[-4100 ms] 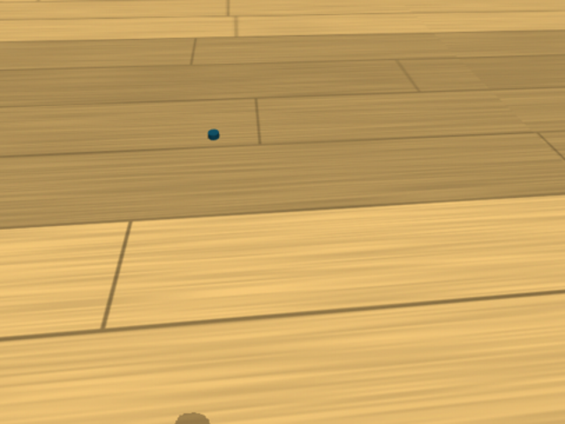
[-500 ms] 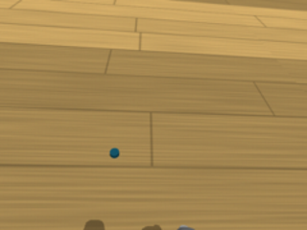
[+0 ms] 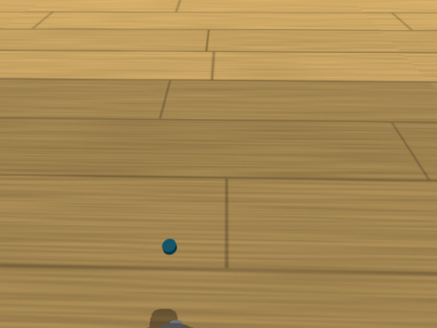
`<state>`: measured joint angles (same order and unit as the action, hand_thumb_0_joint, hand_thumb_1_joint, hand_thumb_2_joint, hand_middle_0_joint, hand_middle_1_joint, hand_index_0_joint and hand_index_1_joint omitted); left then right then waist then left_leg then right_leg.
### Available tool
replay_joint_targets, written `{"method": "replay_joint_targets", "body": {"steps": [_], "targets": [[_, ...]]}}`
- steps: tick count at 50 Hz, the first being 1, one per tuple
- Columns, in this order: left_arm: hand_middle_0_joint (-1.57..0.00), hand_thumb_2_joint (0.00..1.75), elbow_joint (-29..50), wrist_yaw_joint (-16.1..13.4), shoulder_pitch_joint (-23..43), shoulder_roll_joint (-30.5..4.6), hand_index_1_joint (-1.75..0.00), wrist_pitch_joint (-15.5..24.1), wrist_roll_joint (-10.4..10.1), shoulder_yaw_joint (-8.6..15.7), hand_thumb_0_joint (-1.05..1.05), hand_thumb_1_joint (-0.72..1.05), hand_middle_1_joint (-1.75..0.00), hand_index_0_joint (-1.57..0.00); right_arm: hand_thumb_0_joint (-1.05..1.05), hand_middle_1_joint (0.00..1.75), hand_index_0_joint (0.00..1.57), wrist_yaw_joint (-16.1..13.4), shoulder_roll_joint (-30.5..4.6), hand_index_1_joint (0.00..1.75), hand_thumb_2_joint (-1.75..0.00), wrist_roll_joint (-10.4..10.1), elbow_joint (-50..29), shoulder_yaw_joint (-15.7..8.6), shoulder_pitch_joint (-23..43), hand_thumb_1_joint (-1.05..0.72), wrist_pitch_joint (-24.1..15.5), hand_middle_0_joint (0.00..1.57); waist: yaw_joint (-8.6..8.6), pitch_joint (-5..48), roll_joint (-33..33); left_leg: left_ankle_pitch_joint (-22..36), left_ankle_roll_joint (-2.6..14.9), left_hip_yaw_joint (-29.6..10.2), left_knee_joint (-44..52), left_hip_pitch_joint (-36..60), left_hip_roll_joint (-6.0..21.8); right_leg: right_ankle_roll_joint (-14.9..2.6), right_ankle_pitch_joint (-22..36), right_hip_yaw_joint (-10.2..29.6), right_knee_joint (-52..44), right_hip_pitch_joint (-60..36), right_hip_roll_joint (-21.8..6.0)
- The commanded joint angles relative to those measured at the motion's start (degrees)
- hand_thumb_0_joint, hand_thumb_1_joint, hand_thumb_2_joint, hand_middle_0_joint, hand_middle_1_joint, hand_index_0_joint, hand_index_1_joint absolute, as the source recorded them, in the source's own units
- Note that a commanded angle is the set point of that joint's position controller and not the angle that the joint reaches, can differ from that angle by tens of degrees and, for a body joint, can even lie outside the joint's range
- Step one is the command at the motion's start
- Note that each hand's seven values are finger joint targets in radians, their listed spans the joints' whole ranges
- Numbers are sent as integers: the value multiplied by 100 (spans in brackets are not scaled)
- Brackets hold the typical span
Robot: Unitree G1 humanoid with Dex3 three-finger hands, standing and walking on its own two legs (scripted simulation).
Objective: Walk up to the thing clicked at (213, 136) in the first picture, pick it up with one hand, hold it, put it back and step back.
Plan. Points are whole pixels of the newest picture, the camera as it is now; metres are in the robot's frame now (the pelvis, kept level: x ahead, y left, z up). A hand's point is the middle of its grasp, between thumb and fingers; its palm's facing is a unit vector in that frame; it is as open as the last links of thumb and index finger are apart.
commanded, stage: walk up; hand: left
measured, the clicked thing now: (169, 246) +0.61 +0.27 -0.75
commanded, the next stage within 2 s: stand in 1.64 s
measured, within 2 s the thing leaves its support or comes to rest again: neither
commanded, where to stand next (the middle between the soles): +0.23 +0.02 m, yaw +0 degrees
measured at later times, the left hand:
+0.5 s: hand out of the picture +0.16 +0.28 -0.16, palm faces -0.03 -0.92 -0.39, open 7.4 cm
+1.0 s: hand (106, 297) +0.22 +0.25 -0.14, palm faces -0.01 -0.95 -0.32, open 7.4 cm
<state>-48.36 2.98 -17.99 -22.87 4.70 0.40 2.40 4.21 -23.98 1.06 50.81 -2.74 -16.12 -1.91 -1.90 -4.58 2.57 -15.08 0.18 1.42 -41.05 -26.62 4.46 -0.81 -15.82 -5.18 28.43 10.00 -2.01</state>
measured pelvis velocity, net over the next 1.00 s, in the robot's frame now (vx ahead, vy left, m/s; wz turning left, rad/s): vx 0.12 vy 0.01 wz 0.00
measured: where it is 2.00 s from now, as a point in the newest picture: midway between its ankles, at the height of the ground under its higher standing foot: outside the picture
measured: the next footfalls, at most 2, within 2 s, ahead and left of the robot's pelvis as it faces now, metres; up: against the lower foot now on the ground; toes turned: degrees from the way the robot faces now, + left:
left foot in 0.08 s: +0.18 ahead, +0.13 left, +0.00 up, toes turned +3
right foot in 0.44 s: +0.19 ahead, -0.12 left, +0.00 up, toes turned -3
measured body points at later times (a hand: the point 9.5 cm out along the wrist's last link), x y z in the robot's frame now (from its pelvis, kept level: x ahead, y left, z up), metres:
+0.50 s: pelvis +0.10 +0.01 -0.02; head +0.13 +0.01 +0.43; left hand +0.16 +0.33 -0.14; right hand +0.19 -0.30 -0.14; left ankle +0.14 +0.13 -0.73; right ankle +0.15 -0.12 -0.74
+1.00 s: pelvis +0.12 +0.01 +0.01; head +0.12 +0.01 +0.46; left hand +0.22 +0.30 -0.12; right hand +0.20 -0.30 -0.12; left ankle +0.14 +0.13 -0.74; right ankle +0.15 -0.12 -0.74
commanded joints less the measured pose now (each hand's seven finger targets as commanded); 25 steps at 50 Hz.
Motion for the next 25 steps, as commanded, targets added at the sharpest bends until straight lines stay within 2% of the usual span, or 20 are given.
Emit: {"method": "replay_joint_targets", "body": {"steps": [1,2,3,4,5,6,7,9,11,12,15,17,18,19,20,21,22,23,24,25], "targets": [[-20,90,487,-104,194,-1708,-30,51,-14,449,0,90,-30,-20,0,30,20,-39,-999,30,-90,2,-376,-410,-38,-90,-252,20,136,53,-891,523,15,219,678,1014,-59,-1075,-1108,968,-1015,989,-1304],[-20,90,504,-103,301,-1675,-30,29,-1,423,0,90,-30,-20,0,30,20,-50,-1041,30,-90,15,-290,-451,-274,-90,-271,20,311,115,-763,525,48,288,774,1461,-152,-976,-1225,877,-699,1216,-1203],[-20,90,513,-103,320,-1552,-30,11,27,371,0,90,-30,-20,0,30,20,-81,-1144,30,-90,30,-205,-501,-525,-90,-287,20,488,191,-547,208,126,365,733,1991,-263,-863,-1234,745,-295,1585,-1080],[-20,90,527,-113,218,-1331,-30,0,59,283,0,90,-30,-20,0,30,20,-142,-1318,30,-90,25,-77,-567,-1028,-90,-319,20,724,451,56,-423,276,93,1024,2726,-259,-711,-787,539,805,1916,-848],[-20,90,541,-143,14,-749,-30,-25,-39,77,0,90,-30,-20,0,30,20,-260,-1715,30,-90,74,-145,-630,-1071,-90,-353,20,689,502,1540,-676,718,-2153,2149,2938,1150,-217,-414,-83,2678,2634,-137],[-20,90,378,-242,-138,-1142,-30,-94,-66,226,0,90,-30,-20,0,30,20,-274,-1988,30,-90,-46,-305,-654,-1062,-90,-338,20,626,361,1289,-576,1401,-3671,2686,2548,2018,-173,-1644,277,3352,2823,253],[-20,90,261,-305,-63,-1432,-30,-129,-27,248,0,90,-30,-20,0,30,20,-287,-1851,30,-90,-113,-323,-638,-833,-90,-306,20,482,109,534,16,1648,-3487,2510,2027,2070,-175,-1628,721,3799,2674,15],[-20,90,73,-303,-205,-1315,-30,-184,-86,245,0,90,-30,-20,0,30,20,-364,-1459,30,-90,-92,-463,-463,-393,-90,-313,20,233,215,176,1206,1295,-2013,2242,1761,1456,-187,-1197,968,3604,2236,-171],[-20,90,-107,-275,-483,-1256,-30,-221,-76,223,0,90,-30,-20,0,30,20,-406,-1444,30,-90,-80,-469,-433,-114,-90,-308,20,89,340,668,1526,1136,-1164,2069,1396,1128,-116,-816,751,2981,1773,-291],[-20,90,-192,-262,-500,-1171,-30,-256,-61,221,0,90,-30,-20,0,30,20,-419,-1351,30,-90,-71,-494,-387,48,-90,-288,20,63,356,688,1514,1139,-923,2056,1255,1041,-66,-710,613,2799,1610,-251],[-20,90,-260,-286,-270,-999,-30,-302,-42,196,0,90,-30,-20,0,30,20,-449,-1274,30,-90,-38,-516,-295,246,-90,-235,20,97,437,666,2075,1144,-644,1757,976,1035,20,-341,450,1854,1092,-250],[-20,90,-331,-321,-90,-978,-30,-312,-55,213,0,90,-30,-20,0,30,20,-449,-1266,30,-90,-67,-482,-266,320,-90,-167,20,139,536,702,2306,1129,-677,1470,810,1079,17,-214,306,1572,742,-78],[-20,90,-380,-342,-116,-952,-30,-307,-60,214,0,90,-30,-20,0,30,20,-450,-1263,30,-90,-93,-468,-246,426,-90,-128,20,85,651,681,2413,1117,-650,1235,827,1083,19,-29,293,1269,528,-41],[-20,90,-439,-351,-128,-989,-30,-291,-52,215,0,90,-30,-20,0,30,20,-447,-1242,30,-90,-128,-470,-226,522,-90,-86,20,28,798,544,2177,1009,-551,975,811,948,-25,265,255,852,247,13],[-20,90,-474,-362,-89,-1027,-30,-256,-27,229,0,90,-30,-20,0,30,20,-445,-1128,30,-90,-163,-447,-167,606,-90,-39,20,-25,853,398,1670,797,-495,745,712,788,-82,571,306,375,-9,52],[-20,90,-465,-380,65,-1157,-30,-219,14,247,0,90,-30,-20,0,30,20,-444,-938,30,-90,-191,-410,-95,603,-90,-7,20,-36,795,69,1045,533,-466,603,425,667,-201,878,659,11,-189,-182],[-20,90,-401,-399,305,-1453,-30,-154,65,288,0,90,-30,-20,0,30,20,-439,-683,30,-90,-220,-358,-11,404,-90,15,20,137,754,-787,371,255,-232,95,214,296,-436,1168,1872,-397,-129,-1036],[-20,90,-361,-378,791,-1688,-30,-171,-13,264,0,90,-30,-20,0,30,20,-477,-747,30,-90,-216,-198,-51,402,-90,73,20,277,615,-1121,-993,115,-20,-74,751,-206,-1058,881,2560,-725,877,-1741],[-20,90,-310,-362,1135,-1639,-30,-190,-9,213,0,90,-30,-20,0,30,20,-497,-941,30,-90,-186,25,-122,380,-90,104,20,341,387,-1036,-1172,123,-105,-150,1344,-162,-1114,545,2468,-655,1530,-1663],[-20,90,-360,-356,1159,-1426,-30,-207,-26,130,0,90,-30,-20,0,30,20,-479,-932,30,-90,-201,131,-90,380,-90,71,20,391,411,-874,-731,164,-215,531,1533,-70,-820,571,1967,-515,1507,-1324]]}}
